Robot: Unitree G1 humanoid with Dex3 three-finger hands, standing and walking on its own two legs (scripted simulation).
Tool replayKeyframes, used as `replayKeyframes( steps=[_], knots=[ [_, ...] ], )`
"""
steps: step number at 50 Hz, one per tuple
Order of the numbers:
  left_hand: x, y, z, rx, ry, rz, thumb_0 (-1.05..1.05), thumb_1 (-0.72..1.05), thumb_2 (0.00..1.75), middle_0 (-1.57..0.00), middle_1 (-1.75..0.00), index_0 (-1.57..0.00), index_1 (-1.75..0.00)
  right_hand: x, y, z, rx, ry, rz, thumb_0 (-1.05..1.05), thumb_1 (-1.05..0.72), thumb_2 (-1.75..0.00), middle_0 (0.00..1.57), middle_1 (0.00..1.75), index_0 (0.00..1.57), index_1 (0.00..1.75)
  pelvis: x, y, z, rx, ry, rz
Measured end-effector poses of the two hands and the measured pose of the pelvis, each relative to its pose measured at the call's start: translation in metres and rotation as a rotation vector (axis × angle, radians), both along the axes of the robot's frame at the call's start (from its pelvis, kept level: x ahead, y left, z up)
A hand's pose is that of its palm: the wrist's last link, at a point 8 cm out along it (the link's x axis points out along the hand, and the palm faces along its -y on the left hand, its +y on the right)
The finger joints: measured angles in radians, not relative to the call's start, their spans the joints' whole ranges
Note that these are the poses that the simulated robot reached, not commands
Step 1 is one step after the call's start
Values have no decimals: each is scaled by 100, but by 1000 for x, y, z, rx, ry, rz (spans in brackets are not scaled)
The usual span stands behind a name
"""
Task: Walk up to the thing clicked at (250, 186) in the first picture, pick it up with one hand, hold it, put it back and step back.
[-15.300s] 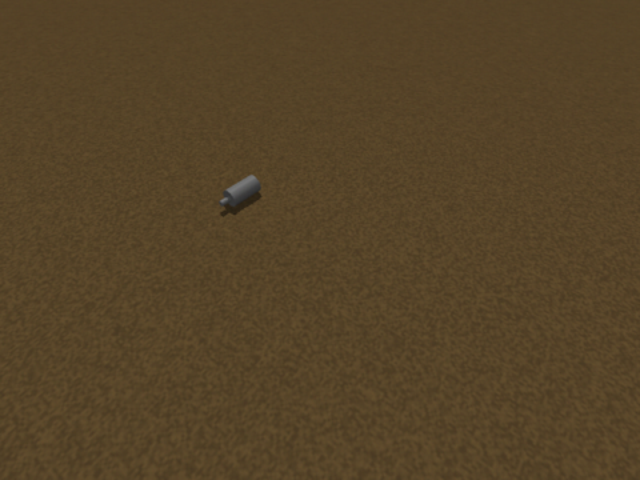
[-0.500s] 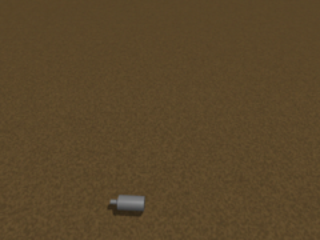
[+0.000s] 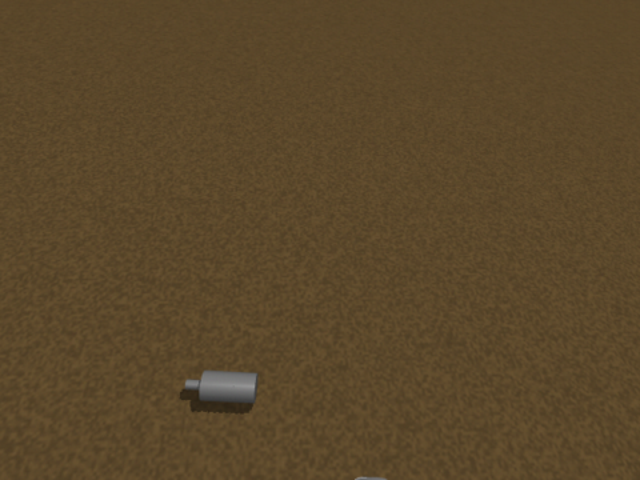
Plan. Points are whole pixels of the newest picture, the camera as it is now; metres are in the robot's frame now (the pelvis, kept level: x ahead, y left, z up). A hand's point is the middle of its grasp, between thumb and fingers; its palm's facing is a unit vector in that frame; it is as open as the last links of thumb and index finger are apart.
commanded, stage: walk up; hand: left
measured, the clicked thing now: (221, 386) +0.47 +0.24 -0.73
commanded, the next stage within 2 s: none
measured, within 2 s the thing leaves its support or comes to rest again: neither
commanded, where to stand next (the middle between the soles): +0.09 -0.03 m, yaw +1 degrees
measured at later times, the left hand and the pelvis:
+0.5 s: hand out of the picture +0.14 +0.23 -0.17, palm faces +0.03 -0.92 -0.39, open 7.4 cm; pelvis +0.05 -0.04 -0.02, yaw +1 degrees
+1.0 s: hand out of the picture +0.12 +0.22 -0.14, palm faces -0.02 -0.92 -0.39, open 7.4 cm; pelvis +0.03 -0.03 -0.01, yaw +1 degrees
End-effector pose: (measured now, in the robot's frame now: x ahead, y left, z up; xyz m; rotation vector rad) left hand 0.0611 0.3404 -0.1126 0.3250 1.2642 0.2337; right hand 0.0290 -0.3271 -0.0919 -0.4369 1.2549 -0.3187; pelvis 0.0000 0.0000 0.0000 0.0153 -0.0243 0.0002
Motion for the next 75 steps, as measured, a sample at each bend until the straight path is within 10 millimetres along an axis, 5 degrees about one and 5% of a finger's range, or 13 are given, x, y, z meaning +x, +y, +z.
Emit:
replayKeyframes(
  steps=[7,15,24,31,37,48,59,75],
  knots=[
    [17,-54,-14,26,-1,-41,1,90,89,-20,-30,-20,-30,12,-78,-17,-43,7,-22,0,-90,-89,20,30,21,30,16,-47,-23,-41,-33,-24],
    [30,-110,-9,-33,-31,-47,1,90,89,-20,-30,-21,-30,61,-66,-24,68,-43,2,0,-91,-89,20,30,20,30,39,-61,-10,-33,-20,-19],
    [63,-76,-19,24,-116,-20,1,89,89,-21,-30,-21,-30,102,-27,-35,118,-50,86,0,-91,-89,20,30,20,30,50,-47,-23,-14,-29,19],
    [78,-53,0,78,-114,-30,1,90,89,-20,-30,-21,-30,115,-15,-22,133,-107,86,0,-91,-89,20,30,21,30,47,-38,-11,-32,-13,17],
    [70,-52,7,111,-102,-52,1,90,89,-20,-30,-20,-30,117,-19,-28,150,-138,84,0,-90,-89,20,30,21,30,44,-43,-14,-17,-15,-6],
    [47,-78,10,47,-107,-63,1,90,89,-20,-30,-21,-30,96,-16,-35,183,-92,60,0,-91,-89,20,30,20,30,33,-39,-7,-1,-18,11],
    [52,-59,-12,-34,-144,-13,1,90,89,-20,-30,-21,-30,61,4,-17,113,-50,82,0,-91,-89,20,30,20,30,27,-24,-7,-6,-27,31],
    [28,-62,2,-22,-81,25,1,90,89,-20,-30,-20,-30,99,-1,-14,139,-127,115,0,-91,-89,20,30,20,30,30,-30,2,-20,-27,33]
  ],
)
